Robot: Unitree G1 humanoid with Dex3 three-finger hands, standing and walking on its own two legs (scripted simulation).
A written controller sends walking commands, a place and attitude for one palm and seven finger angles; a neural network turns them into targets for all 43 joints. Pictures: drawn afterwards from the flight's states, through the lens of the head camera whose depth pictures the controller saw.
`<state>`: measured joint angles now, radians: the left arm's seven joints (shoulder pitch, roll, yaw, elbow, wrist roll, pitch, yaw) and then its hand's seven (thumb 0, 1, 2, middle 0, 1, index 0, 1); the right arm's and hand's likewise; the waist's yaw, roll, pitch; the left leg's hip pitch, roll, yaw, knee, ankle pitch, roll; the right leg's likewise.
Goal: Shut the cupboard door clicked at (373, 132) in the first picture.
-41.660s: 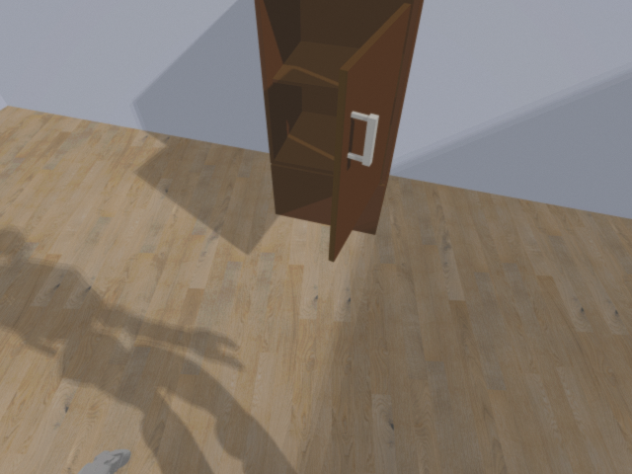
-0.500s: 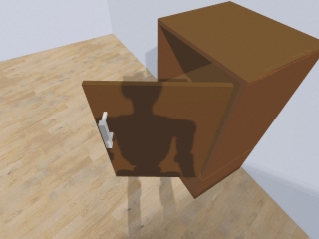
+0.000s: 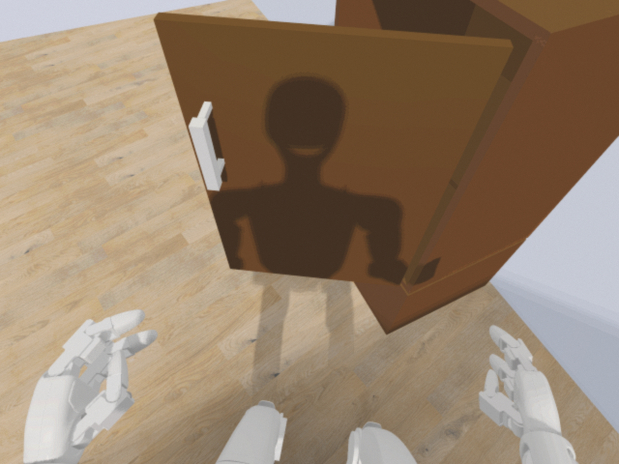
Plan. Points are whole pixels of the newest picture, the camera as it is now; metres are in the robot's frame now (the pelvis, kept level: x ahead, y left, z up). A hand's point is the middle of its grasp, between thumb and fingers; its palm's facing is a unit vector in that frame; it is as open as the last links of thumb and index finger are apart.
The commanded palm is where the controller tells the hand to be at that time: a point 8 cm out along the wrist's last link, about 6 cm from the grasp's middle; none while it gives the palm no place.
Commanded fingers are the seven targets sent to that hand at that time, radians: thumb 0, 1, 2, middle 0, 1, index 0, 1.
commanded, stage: raise the hand and make a fist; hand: left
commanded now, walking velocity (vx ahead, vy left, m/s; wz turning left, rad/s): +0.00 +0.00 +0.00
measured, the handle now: (210, 148) +0.52 +0.22 +0.08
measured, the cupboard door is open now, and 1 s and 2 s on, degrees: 58 58 58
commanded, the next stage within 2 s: bring the fist close to the handle in 1.40 s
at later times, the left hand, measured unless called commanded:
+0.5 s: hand (128, 344) +0.22 +0.23 +0.06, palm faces +0.00 -1.00 -0.02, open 3.5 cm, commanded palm +0.20 +0.28 +0.07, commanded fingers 0.00 0.90 0.90 -1.13 -1.32 -1.13 -1.32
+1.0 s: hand (112, 314) +0.24 +0.25 +0.09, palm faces +0.04 -1.00 -0.05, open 3.1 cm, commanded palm +0.22 +0.29 +0.08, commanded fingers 0.00 0.90 0.90 -1.30 -1.50 -1.30 -1.50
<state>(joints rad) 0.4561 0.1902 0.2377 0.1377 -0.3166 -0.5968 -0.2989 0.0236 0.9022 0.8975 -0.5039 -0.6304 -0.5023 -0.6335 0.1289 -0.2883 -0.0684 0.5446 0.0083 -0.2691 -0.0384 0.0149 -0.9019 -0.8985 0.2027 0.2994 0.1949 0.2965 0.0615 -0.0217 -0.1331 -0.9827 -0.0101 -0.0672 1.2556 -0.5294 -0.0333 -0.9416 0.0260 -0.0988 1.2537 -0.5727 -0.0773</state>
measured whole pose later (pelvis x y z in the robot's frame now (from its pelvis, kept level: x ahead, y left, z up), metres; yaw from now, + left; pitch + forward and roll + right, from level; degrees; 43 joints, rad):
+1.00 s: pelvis +0.02 +0.06 +0.02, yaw -1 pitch +14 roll -4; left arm 0.40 0.25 0.14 -0.11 -0.26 -0.36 -0.17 0.02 0.90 0.90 -1.29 -1.49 -1.29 -1.49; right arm 0.25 -0.22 0.04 0.47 0.01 -0.15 -0.05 0.02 -0.90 -0.90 0.21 0.30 0.20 0.30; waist 0.02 0.03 -0.14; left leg -0.90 -0.02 -0.04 1.17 -0.52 0.04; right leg -0.83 0.02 -0.07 1.10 -0.52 0.00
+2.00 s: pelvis +0.02 +0.04 +0.03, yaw -2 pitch +15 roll -2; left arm 0.03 0.21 0.15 0.20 -0.24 -0.37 -0.14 0.02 0.90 0.90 -1.30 -1.50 -1.30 -1.50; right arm 0.26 -0.25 0.02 0.55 0.02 -0.13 -0.05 0.02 -0.90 -0.90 0.21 0.30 0.20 0.30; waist -0.01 0.04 -0.15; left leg -0.89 -0.02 -0.02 1.14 -0.51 0.02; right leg -0.85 0.02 -0.05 1.11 -0.52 -0.02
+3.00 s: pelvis +0.01 +0.04 +0.03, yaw -3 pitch +17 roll -1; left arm -0.45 0.25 0.24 0.76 -0.14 -0.47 -0.09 0.02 0.90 0.90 -1.30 -1.50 -1.30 -1.50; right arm 0.29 -0.25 0.00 0.63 0.01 -0.03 -0.02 0.01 -0.90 -0.90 0.21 0.30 0.20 0.30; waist -0.06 0.03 -0.14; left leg -0.93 -0.01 0.00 1.11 -0.48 0.03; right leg -0.90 0.03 -0.03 1.09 -0.49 -0.02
